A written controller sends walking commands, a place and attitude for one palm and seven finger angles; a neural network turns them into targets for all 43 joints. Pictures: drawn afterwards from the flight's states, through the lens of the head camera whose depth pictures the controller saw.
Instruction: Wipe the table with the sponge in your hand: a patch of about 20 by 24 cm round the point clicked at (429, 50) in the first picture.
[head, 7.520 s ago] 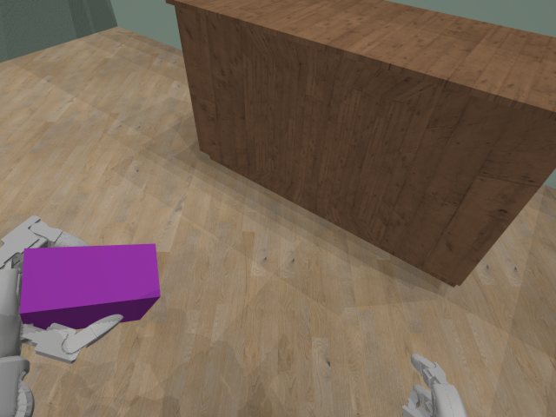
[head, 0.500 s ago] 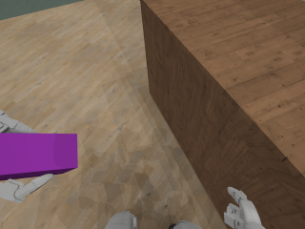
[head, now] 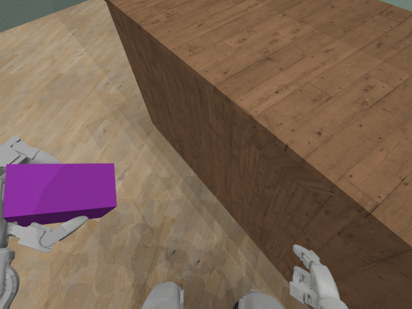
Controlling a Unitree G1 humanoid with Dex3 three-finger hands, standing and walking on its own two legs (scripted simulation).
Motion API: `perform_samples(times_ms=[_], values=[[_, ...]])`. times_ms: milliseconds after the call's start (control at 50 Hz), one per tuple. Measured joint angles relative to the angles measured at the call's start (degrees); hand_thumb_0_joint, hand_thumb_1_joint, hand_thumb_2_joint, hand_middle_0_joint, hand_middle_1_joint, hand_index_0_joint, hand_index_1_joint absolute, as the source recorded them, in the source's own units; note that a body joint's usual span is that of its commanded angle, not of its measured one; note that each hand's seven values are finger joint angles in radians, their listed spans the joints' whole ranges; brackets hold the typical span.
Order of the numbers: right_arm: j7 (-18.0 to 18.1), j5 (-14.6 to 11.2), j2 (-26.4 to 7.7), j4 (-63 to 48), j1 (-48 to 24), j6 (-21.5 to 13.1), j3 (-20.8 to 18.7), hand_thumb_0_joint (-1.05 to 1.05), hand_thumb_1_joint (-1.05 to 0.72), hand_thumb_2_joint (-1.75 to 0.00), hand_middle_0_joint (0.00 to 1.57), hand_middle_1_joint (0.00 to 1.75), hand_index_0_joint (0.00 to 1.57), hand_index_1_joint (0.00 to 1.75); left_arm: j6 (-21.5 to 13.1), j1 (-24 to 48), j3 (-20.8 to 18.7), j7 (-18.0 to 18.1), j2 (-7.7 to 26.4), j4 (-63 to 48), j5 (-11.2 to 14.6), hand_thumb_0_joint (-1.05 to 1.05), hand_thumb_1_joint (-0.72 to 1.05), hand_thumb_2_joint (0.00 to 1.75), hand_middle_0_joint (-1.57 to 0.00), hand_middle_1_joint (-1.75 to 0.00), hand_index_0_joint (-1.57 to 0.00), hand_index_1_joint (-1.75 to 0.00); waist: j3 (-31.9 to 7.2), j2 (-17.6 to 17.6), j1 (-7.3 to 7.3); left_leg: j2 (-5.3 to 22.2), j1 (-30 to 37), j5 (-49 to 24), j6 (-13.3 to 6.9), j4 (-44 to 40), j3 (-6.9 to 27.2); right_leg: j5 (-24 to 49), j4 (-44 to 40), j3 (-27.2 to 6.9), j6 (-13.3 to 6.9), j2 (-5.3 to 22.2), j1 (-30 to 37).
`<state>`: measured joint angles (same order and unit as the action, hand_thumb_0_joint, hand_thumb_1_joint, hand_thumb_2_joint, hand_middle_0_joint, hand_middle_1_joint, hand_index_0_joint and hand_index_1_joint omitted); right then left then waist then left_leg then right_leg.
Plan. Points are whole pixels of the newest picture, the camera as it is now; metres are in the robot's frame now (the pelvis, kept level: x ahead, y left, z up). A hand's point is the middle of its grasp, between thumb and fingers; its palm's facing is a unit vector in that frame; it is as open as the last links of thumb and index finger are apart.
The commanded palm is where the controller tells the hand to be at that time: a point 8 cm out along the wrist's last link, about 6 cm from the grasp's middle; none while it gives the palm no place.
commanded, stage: turn to face it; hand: left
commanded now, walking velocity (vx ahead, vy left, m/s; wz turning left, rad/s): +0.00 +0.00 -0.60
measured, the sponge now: (78, 195) +0.24 +0.20 +0.16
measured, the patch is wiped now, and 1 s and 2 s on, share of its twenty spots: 0.00 0.00 0.00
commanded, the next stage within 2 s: come to a stop and stand still in 1.92 s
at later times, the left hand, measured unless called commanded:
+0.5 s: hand (102, 222) +0.20 +0.13 +0.19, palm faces +0.12 -0.87 -0.48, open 10.2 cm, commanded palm +0.15 +0.20 +0.20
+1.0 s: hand (199, 274) +0.15 +0.01 +0.20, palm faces -0.16 -0.83 -0.54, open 10.2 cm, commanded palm +0.13 +0.08 +0.20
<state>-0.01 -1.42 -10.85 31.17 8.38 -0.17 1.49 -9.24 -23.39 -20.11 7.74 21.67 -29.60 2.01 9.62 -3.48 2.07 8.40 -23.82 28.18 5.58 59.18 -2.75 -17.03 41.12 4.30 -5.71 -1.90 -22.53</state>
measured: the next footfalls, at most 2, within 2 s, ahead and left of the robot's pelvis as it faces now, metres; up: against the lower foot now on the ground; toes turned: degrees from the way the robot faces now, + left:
left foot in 0.46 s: -0.03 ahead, +0.14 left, +0.00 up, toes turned -9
right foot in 0.66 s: -0.05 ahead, -0.19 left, +0.00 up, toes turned -26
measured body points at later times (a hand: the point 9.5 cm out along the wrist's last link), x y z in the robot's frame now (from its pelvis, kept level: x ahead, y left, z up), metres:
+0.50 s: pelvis -0.08 -0.03 +0.01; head -0.05 -0.05 +0.46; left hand +0.18 +0.18 +0.22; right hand +0.04 -0.31 -0.07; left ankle -0.06 +0.14 -0.72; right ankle +0.03 -0.07 -0.69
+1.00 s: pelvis -0.16 -0.06 +0.01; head -0.12 -0.09 +0.46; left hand +0.15 +0.06 +0.23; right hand -0.16 -0.37 -0.08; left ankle -0.10 +0.05 -0.71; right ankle -0.09 -0.17 -0.72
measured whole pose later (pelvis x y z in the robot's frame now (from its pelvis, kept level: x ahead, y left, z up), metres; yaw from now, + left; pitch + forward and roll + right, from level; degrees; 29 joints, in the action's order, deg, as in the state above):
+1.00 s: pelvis -0.16 -0.06 +0.01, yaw -34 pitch +1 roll +3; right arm -0.3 -0.9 -15.0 31.3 9.5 3.8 -1.5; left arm -12.9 -32.1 -25.6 7.7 27.0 -36.1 3.1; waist 4.7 3.0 0.0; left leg 0.1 -16.4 26.5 2.8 35.0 -4.8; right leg -2.9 28.9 -6.2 -4.6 -6.8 -26.5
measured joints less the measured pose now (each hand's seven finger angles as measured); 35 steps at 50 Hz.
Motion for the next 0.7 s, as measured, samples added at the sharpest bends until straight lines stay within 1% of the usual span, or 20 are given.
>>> perform_samples(times_ms=[40, 80, 160, 220, 280, 360, 420, 440, 460, 480, 500, 520, 540, 560, 580, 620, 640, 660, 680, 700], values=[[-0.07, 0.33, -0.42, 0.82, -1.04, 1.54, -0.18, 0.02, -0.9, -0.9, 0.2, 0.3, 0.2, 0.3, -0.16, -2.11, -0.58, 0.07, 0.33, -1.56, 0.78, -0.01, -0.5, 1.0, -0.7, -1.37, -0.73, -1.35, 0.68, 0.82, -1.03, -2.74, -2.57, -1.14, 0.14, 6.6, 1.08, 2.08, -2.54, -1.49, -0.57, -0.75, 0.06], [-0.06, 0.59, -0.91, 1.16, -1.34, 2.64, -0.79, 0.02, -0.9, -0.9, 0.2, 0.3, 0.2, 0.3, -0.84, -4.76, -1.36, 0.15, 1.11, -2.96, 1.22, -0.01, -0.5, 1.0, -0.7, -1.37, -0.73, -1.35, 0.6, 1.36, -1.97, -4.4, -3.87, -2.77, 0.33, 8.55, 1.28, 4.52, -5.57, -2.79, -0.87, -1.62, 0.38], [0.13, 0.74, -2.28, 1.53, -0.81, 4.19, -2.26, 0.02, -0.9, -0.9, 0.2, 0.3, 0.2, 0.3, -2.02, -8.18, -3.07, 0.39, 3.29, -3.54, 1.8, -0.01, -0.5, 1.0, -0.7, -1.37, -0.73, -1.35, -1.14, 2.66, -2.5, -6.05, -3.22, -3.6, 0.2, 2.92, 1.02, 8.7, -10.81, -5.48, -1.57, -3.02, 0.85], [0.33, 0.57, -3.69, 1.58, -0.23, 5.06, -3.07, 0.02, -0.9, -0.9, 0.2, 0.3, 0.2, 0.3, -2.02, -8.43, -3.53, 0.74, 3.67, -2.25, 1.99, -0.01, -0.5, 1.0, -0.7, -1.37, -0.73, -1.35, -3.15, 3.54, -2.03, -6.8, -1.26, -2.73, -0.31, -3.67, 1.07, 11.36, -13.77, -7.57, -1.82, -3.85, 0.79], [-0.01, 0.5, -4.97, 1.15, 0.22, 5.96, -3.07, 0.02, -0.9, -0.9, 0.19, 0.3, 0.21, 0.31, -1.45, -7.53, -2.79, 1.01, 2.66, -0.55, 1.87, -0.01, -0.5, 1.0, -0.7, -1.37, -0.72, -1.35, -5.2, 4.32, -1.34, -7.55, 1.12, -1.67, -1.06, -9.55, 1.32, 13.77, -16.19, -9.54, -1.88, -4.58, 0.49], [-0.09, 0.42, -5.16, 0.19, 0.35, 6.89, -3.16, 0.02, -0.91, -0.9, 0.19, 0.3, 0.21, 0.31, -0.54, -5.74, -0.9, 0.88, 0.73, 0.68, 1.35, -0.01, -0.5, 1.0, -0.7, -1.37, -0.72, -1.35, -7.39, 5.51, -0.27, -8.63, 5.12, 0.39, -2.45, -17.45, 1.02, 17.02, -19.19, -12.02, -1.53, -5.62, -0.16], [-0.37, 0.44, -4.62, -0.79, 0.19, 7.17, -3.21, 0.02, -0.9, -0.9, 0.19, 0.3, 0.21, 0.31, -0.27, -4.45, 0.2, 0.23, 0.09, 0.53, 0.87, -0.01, -0.5, 1.0, -0.7, -1.37, -0.72, -1.35, -8.62, 6.27, 0.02, -8.97, 9.41, 0.24, -4.0, -26.06, -0.52, 19.28, -21.01, -13.36, -0.59, -6.77, -1.2], [-0.47, 0.49, -4.54, -1.36, 0.18, 7.07, -3.16, 0.02, -0.9, -0.9, 0.19, 0.3, 0.21, 0.31, -0.49, -4.05, 0.35, -0.09, 0.12, 0.29, 0.78, -0.01, -0.5, 1.0, -0.7, -1.37, -0.72, -1.35, -8.95, 5.95, -0.09, -8.44, 11.35, 0.03, -5.01, -29.96, -1.06, 18.85, -20.39, -13.3, 0.29, -7.62, -2.18], [-0.44, 0.72, -4.24, -1.82, -0.06, 6.79, -3.21, 0.02, -0.9, -0.9, 0.19, 0.3, 0.21, 0.3, -0.82, -3.38, 0.27, -0.51, 0.37, 0.15, 0.74, -0.01, -0.5, 1.0, -0.7, -1.37, -0.72, -1.35, -8.82, 5.69, -0.38, -7.61, 12.21, -2.36, -5.54, -32.86, -1.31, 16.02, -17.84, -12.9, 2.0, -8.47, -3.98], [-0.31, 0.91, -3.62, -2.3, -0.4, 6.46, -3.3, 0.02, -0.9, -0.9, 0.19, 0.3, 0.2, 0.3, -0.87, -2.42, -0.06, -0.95, 0.87, 0.07, 0.59, -0.01, -0.5, 1.0, -0.7, -1.37, -0.72, -1.35, -7.82, 5.87, -0.63, -6.65, 12.07, -8.2, -5.63, -33.4, -2.28, 10.0, -11.6, -12.0, 4.39, -8.85, -6.45], [-0.04, 0.97, -2.89, -2.76, -0.38, 5.78, -3.41, 0.02, -0.9, -0.9, 0.2, 0.3, 0.2, 0.3, -0.8, -1.58, -0.49, -1.43, 1.65, -0.16, 0.32, -0.01, -0.5, 1.0, -0.7, -1.37, -0.72, -1.35, -6.77, 5.89, -0.97, -5.58, 11.8, -12.69, -5.43, -32.51, -3.13, 4.35, -2.1, -10.27, 6.29, -8.63, -9.19], [0.18, 0.89, -2.01, -2.91, -0.14, 5.03, -3.46, 0.02, -0.9, -0.9, 0.2, 0.3, 0.2, 0.3, -1.07, -1.3, -1.19, -1.85, 2.45, -0.18, 0.09, -0.01, -0.5, 1.0, -0.7, -1.37, -0.72, -1.35, -6.13, 6.06, -1.06, -4.97, 11.73, -13.26, -4.29, -31.18, -3.52, 0.39, 7.74, -8.79, 7.28, -7.74, -11.6], [0.23, 0.64, -1.3, -2.96, 0.27, 4.32, -3.4, 0.02, -0.9, -0.9, 0.2, 0.3, 0.2, 0.3, -1.46, -1.7, -1.93, -2.08, 2.86, -0.05, 0.04, -0.01, -0.5, 1.0, -0.7, -1.37, -0.72, -1.35, -5.93, 5.81, -0.96, -4.18, 11.79, -12.35, -3.02, -30.08, -3.95, -2.46, 15.56, -7.46, 7.76, -6.42, -13.19], [0.21, 0.29, -0.89, -2.95, 0.77, 3.64, -3.25, 0.01, -0.9, -0.9, 0.2, 0.3, 0.2, 0.3, -1.73, -2.5, -2.48, -2.05, 2.74, 0.16, 0.23, -0.01, -0.5, 1.0, -0.7, -1.37, -0.72, -1.35, -5.89, 4.95, -0.7, -3.01, 11.84, -11.13, -1.76, -29.13, -4.41, -4.68, 19.8, -6.09, 8.06, -4.72, -13.62], [0.21, -0.06, -0.69, -2.92, 1.31, 2.97, -3.0, 0.01, -0.9, -0.9, 0.2, 0.3, 0.2, 0.3, -1.83, -3.4, -2.79, -1.84, 2.27, 0.36, 0.48, -0.01, -0.5, 1.0, -0.7, -1.37, -0.72, -1.35, -5.81, 3.7, -0.29, -1.57, 11.84, -10.07, -0.67, -28.17, -4.9, -6.47, 20.18, -4.72, 8.27, -2.75, -12.83], [0.38, -0.58, -0.45, -2.89, 2.51, 1.49, -2.23, 0.01, -0.9, -0.9, 0.2, 0.3, 0.2, 0.3, -1.62, -4.79, -3.13, -1.2, 1.41, 0.3, 0.66, -0.01, -0.5, 1.0, -0.7, -1.37, -0.72, -1.35, -5.17, 1.4, 1.14, 1.62, 11.74, -8.28, 0.98, -25.61, -6.27, -7.99, 13.42, -2.64, 8.74, 0.73, -8.78], [0.43, -0.68, -0.29, -2.93, 3.21, 0.61, -1.81, 0.01, -0.9, -0.9, 0.2, 0.3, 0.2, 0.3, -1.44, -4.98, -3.23, -0.89, 1.35, 0.09, 0.58, -0.01, -0.5, 1.0, -0.7, -1.37, -0.72, -1.35, -4.65, 0.52, 1.67, 3.26, 11.31, -7.14, 1.61, -23.37, -6.63, -6.31, 7.88, -1.99, 8.9, 1.85, -5.77], [0.42, -0.76, 0.0, -3.01, 4.01, -0.28, -1.43, 0.01, -0.9, -0.9, 0.2, 0.3, 0.2, 0.3, -1.16, -4.64, -3.42, -0.61, 1.85, -0.4, 0.37, -0.01, -0.5, 1.0, -0.7, -1.37, -0.72, -1.35, -4.17, 0.36, 1.89, 4.48, 10.13, -5.66, 1.59, -19.98, -6.59, -2.57, 1.77, -2.01, 8.57, 2.9, -2.45], [0.47, -0.76, -0.01, -2.38, 3.82, -1.0, -1.19, 0.01, -0.9, -0.9, 0.2, 0.3, 0.2, 0.3, -1.2, -3.15, -3.33, -0.43, 1.76, -0.53, -0.03, -0.01, -0.5, 1.0, -0.7, -1.37, -0.72, -1.35, -3.08, -0.14, 2.19, 5.32, 7.98, -3.34, 0.68, -14.66, -5.04, -0.29, 1.06, -1.68, 6.87, 2.06, -2.39], [0.62, -0.44, -0.32, -1.05, 2.73, -1.29, -0.99, 0.01, -0.9, -0.9, 0.2, 0.3, 0.2, 0.3, -1.44, -1.16, -2.94, -0.27, 1.2, -0.15, -0.39, -0.01, -0.5, 1.0, -0.7, -1.37, -0.72, -1.35, -1.52, -0.5, 1.93, 4.51, 5.3, -0.01, 0.03, -8.42, -2.27, 0.29, 2.63, -1.39, 4.84, 1.22, -3.27]])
